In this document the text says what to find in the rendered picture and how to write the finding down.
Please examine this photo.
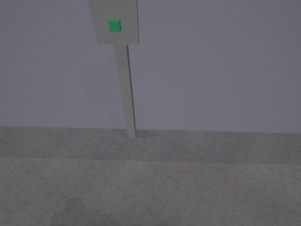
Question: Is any panel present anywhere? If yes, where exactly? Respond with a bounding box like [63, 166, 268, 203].
[87, 0, 139, 138]

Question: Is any button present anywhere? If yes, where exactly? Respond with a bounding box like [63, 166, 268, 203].
[108, 19, 121, 32]

